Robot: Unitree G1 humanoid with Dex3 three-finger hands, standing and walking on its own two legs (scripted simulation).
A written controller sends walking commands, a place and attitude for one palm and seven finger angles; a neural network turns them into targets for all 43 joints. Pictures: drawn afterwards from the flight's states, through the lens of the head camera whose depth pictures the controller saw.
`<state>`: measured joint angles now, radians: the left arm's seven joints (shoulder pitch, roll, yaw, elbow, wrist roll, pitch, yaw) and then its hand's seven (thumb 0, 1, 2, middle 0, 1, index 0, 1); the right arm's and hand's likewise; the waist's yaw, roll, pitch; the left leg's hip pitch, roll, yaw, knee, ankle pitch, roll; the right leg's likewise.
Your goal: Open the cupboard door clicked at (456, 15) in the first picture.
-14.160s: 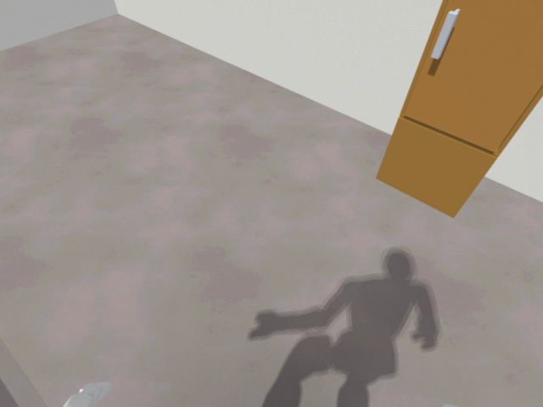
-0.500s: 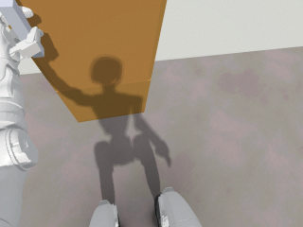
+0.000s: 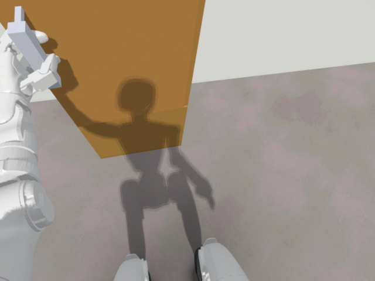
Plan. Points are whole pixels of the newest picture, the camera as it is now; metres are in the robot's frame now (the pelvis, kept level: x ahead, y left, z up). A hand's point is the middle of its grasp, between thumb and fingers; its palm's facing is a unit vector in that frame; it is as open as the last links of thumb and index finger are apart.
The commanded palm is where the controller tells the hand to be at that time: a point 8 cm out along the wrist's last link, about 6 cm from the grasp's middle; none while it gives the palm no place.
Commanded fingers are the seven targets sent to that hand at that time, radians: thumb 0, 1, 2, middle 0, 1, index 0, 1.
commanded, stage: pull the door open along its arc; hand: left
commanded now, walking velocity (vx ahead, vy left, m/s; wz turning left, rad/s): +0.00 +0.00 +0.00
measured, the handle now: (38, 50) +0.58 +0.24 +0.08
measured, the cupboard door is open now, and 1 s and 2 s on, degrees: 3 43 44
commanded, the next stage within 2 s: open thumb and fingers to let go in 0.82 s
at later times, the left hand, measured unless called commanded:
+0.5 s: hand (91, 123) +0.40 +0.13 +0.08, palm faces +0.44 -0.90 +0.06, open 6.7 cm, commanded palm +0.34 +0.18 +0.07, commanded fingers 0.00 0.90 0.90 -0.40 -1.35 -0.40 -1.35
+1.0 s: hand (134, 148) +0.35 +0.06 +0.08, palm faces +0.49 -0.87 -0.03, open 6.7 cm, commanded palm +0.30 +0.10 +0.07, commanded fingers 0.00 0.55 0.75 -0.38 -1.31 -0.38 -1.31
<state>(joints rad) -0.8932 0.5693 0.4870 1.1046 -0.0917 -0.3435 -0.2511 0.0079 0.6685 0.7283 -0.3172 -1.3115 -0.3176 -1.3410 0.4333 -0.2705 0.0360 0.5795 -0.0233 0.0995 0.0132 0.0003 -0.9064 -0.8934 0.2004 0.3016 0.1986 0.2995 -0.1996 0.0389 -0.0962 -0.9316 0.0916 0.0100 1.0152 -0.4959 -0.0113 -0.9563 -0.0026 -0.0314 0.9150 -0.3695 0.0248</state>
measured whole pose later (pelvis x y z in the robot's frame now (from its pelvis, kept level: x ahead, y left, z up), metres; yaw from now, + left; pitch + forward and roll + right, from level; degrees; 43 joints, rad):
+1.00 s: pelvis +0.01 -0.04 +0.02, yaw +5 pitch +12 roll +1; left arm -0.15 -0.13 -0.12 0.34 0.12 -0.25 0.64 -0.01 0.61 0.75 -0.31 -1.31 -0.29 -1.32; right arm 0.19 -0.20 -0.03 0.62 -0.09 0.03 0.01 0.01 -0.91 -0.89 0.20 0.30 0.20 0.30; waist -0.01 0.03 -0.11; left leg -0.62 0.05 -0.03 0.87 -0.46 -0.06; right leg -0.67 -0.04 -0.08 0.89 -0.43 -0.02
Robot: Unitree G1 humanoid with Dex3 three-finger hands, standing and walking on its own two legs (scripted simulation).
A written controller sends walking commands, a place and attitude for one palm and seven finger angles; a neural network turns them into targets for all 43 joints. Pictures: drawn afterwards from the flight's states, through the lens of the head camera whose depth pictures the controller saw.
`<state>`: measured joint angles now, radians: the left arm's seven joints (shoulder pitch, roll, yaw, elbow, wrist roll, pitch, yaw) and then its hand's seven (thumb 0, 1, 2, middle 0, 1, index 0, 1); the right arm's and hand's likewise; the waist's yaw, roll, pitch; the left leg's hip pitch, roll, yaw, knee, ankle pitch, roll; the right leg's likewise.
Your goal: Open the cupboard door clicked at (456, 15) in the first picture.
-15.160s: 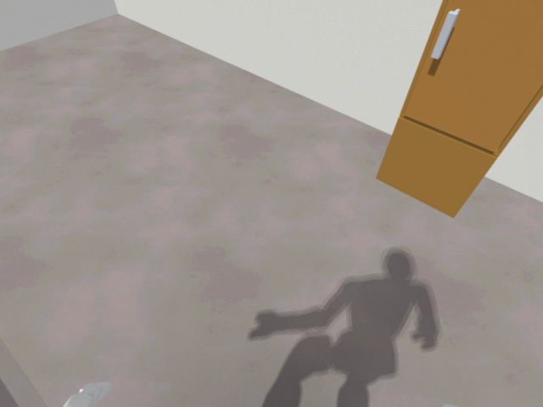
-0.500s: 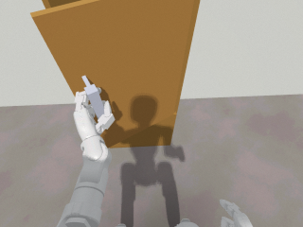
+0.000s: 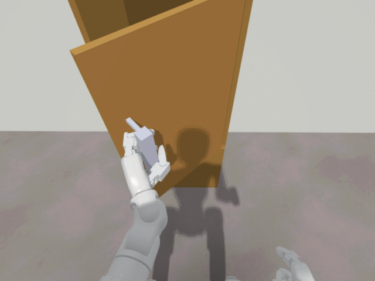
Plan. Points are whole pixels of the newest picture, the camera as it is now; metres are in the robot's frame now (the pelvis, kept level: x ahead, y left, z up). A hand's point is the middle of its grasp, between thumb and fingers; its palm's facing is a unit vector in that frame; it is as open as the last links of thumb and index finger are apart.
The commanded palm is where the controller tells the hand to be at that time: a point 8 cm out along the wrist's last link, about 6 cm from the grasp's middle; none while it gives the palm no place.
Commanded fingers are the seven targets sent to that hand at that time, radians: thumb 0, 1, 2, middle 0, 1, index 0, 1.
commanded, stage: open thumb and fingers to let go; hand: left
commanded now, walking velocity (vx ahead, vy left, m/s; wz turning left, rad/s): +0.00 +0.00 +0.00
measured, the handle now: (142, 147) +0.39 +0.12 +0.06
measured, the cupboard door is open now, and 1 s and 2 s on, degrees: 43 44 45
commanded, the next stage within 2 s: slide the hand sideways off the handle in 0.74 s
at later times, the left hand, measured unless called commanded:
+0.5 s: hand (157, 164) +0.34 +0.08 +0.06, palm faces +0.40 -0.92 -0.01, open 13.3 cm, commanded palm +0.30 +0.12 +0.05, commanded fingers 0.00 -0.50 0.30 -0.23 -0.80 -0.23 -0.80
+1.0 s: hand (155, 176) +0.32 +0.08 +0.05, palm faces +0.02 -0.99 -0.15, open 16.1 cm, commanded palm +0.29 +0.12 +0.05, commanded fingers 0.00 -0.50 0.30 -0.15 -0.30 -0.15 -0.30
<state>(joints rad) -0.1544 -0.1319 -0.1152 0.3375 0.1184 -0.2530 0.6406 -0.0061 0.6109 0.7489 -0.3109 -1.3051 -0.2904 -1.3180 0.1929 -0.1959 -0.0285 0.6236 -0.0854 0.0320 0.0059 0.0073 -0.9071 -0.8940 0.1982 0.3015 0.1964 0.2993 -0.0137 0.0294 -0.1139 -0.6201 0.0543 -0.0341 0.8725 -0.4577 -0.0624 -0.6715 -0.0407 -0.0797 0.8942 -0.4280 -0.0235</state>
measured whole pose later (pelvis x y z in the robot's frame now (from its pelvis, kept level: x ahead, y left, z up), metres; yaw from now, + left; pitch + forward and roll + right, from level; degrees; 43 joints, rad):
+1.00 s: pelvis -0.03 +0.02 -0.01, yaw +0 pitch +11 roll +0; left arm -0.24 0.04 -0.13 0.45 0.09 -0.36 0.26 -0.01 -0.50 0.30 -0.23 -0.41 -0.16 -0.42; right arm 0.22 -0.19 -0.01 0.62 -0.06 -0.02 -0.02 0.01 -0.91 -0.89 0.20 0.30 0.20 0.30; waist -0.02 0.03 -0.09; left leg -0.68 0.03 -0.02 0.94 -0.44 -0.03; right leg -0.72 -0.06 -0.05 0.93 -0.39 0.00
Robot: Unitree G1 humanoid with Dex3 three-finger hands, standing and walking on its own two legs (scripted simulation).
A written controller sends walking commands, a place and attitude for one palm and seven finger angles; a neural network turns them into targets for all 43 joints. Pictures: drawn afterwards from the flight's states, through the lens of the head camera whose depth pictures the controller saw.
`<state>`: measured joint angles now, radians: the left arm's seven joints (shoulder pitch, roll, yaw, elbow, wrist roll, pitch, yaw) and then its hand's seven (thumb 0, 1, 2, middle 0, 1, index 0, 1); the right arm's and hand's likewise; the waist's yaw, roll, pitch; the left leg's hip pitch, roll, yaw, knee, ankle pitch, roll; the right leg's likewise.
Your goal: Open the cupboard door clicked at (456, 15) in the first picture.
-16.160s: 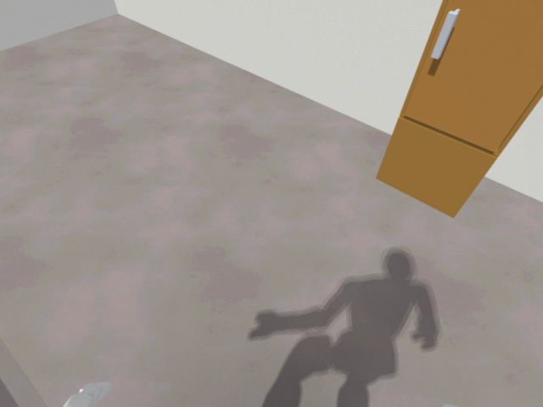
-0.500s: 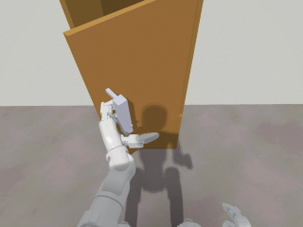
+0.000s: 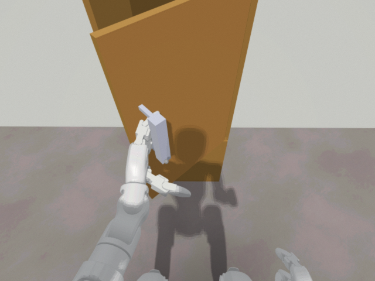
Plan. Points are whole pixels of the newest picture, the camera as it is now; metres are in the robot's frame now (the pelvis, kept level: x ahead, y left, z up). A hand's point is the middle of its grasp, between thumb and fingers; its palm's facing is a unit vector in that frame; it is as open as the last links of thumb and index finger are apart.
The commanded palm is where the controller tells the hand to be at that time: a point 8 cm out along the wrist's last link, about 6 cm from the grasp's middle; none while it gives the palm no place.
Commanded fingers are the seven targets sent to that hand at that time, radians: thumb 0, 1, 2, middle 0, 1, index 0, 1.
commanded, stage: slide the hand sideways off the handle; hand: left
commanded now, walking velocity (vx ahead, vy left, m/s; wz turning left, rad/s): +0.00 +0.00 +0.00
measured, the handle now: (154, 134) +0.42 +0.10 +0.07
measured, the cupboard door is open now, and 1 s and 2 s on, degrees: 44 45 45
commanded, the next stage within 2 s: draw the hand back to the body in 1.04 s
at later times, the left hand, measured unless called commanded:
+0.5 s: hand (153, 182) +0.30 +0.08 +0.06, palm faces -0.03 -1.00 -0.02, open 16.4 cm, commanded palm +0.27 +0.14 +0.06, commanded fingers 0.00 -0.50 0.30 -0.15 -0.30 -0.15 -0.30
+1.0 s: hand (130, 204) +0.25 +0.12 +0.06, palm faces +0.00 -1.00 -0.05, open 16.3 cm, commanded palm +0.23 +0.18 +0.06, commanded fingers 0.00 -0.50 0.30 -0.15 -0.30 -0.15 -0.30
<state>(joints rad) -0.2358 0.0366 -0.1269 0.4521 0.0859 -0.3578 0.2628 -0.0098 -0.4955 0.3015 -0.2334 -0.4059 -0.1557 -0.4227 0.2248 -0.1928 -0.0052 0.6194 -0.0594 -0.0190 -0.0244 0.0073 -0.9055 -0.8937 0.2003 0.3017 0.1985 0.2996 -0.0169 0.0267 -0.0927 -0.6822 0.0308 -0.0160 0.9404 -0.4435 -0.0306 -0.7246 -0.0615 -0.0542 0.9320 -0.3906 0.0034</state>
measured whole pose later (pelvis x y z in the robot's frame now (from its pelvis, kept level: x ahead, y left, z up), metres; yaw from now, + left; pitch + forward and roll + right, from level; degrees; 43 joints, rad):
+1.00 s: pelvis +0.02 -0.01 +0.00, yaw +0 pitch +10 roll +0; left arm 0.34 0.12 -0.01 -0.08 -0.13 -0.33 -0.09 -0.01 -0.50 0.30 -0.15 -0.30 -0.15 -0.30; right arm 0.24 -0.23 0.00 0.49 0.00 -0.10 -0.03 0.01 -0.91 -0.89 0.20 0.30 0.20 0.30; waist 0.01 0.04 -0.09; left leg -0.66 0.04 -0.03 0.97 -0.49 -0.05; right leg -0.70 -0.05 -0.07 0.98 -0.45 -0.01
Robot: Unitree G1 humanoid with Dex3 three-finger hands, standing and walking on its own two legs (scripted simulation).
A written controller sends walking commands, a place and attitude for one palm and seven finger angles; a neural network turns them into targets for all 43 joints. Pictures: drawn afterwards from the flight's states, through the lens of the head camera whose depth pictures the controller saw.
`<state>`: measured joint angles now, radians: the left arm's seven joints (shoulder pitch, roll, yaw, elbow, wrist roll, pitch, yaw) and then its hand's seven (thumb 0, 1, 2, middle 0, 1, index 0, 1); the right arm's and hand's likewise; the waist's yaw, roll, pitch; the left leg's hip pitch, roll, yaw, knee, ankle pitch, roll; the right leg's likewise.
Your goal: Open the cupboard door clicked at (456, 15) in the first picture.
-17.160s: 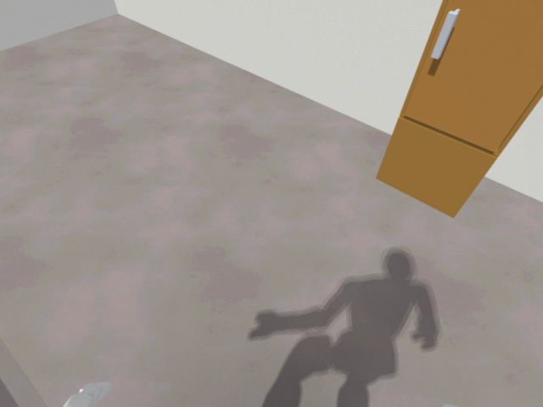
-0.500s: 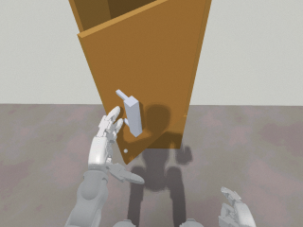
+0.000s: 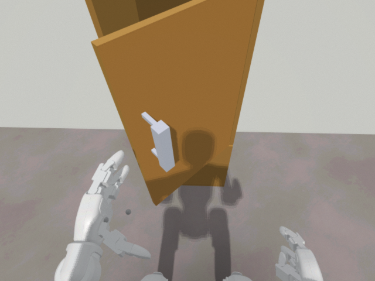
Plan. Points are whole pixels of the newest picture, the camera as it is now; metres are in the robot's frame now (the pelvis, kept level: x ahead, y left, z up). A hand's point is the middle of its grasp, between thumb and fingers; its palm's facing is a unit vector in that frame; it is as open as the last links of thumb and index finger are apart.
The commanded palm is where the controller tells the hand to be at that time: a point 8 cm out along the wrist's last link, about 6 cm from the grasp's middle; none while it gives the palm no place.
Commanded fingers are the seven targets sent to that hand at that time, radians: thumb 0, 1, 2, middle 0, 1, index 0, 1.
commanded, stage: slide the hand sideways off the handle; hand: left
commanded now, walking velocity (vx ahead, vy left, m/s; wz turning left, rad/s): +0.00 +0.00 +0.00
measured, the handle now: (157, 142) +0.39 +0.10 +0.07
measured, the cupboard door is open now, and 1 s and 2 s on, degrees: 45 45 45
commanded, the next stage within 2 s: draw the hand back to the body in 0.04 s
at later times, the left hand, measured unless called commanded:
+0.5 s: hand (94, 213) +0.22 +0.17 +0.11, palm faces +0.01 -1.00 -0.07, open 16.3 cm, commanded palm +0.19 +0.23 +0.12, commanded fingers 0.00 -0.50 0.30 -0.15 -0.30 -0.15 -0.30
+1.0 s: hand (28, 201) +0.21 +0.25 +0.16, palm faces +0.32 -0.87 -0.38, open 13.2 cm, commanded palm +0.17 +0.29 +0.18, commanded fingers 0.00 0.34 0.66 -0.18 -0.30 -0.18 -0.30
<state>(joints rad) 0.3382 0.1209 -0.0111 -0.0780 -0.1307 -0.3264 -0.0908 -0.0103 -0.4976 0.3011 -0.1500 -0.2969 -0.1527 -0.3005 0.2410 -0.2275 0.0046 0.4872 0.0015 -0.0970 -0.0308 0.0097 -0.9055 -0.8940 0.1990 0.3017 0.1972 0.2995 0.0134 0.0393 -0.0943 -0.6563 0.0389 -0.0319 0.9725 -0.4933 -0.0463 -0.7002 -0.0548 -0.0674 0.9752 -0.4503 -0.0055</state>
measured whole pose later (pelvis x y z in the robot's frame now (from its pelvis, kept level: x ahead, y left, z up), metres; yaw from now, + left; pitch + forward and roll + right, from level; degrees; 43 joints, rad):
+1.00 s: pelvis +0.01 +0.02 +0.05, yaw -1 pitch -1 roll -1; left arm 0.49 0.30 0.19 -0.36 -0.02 -0.06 0.12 0.00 0.01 0.52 -0.17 -0.30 -0.18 -0.30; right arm 0.24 -0.22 0.06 0.58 0.00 -0.16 -0.12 0.01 -0.90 -0.89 0.20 0.30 0.20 0.30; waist 0.05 0.06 -0.01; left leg -0.23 0.03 0.00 0.61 -0.36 -0.01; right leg -0.26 -0.05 -0.06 0.58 -0.29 0.03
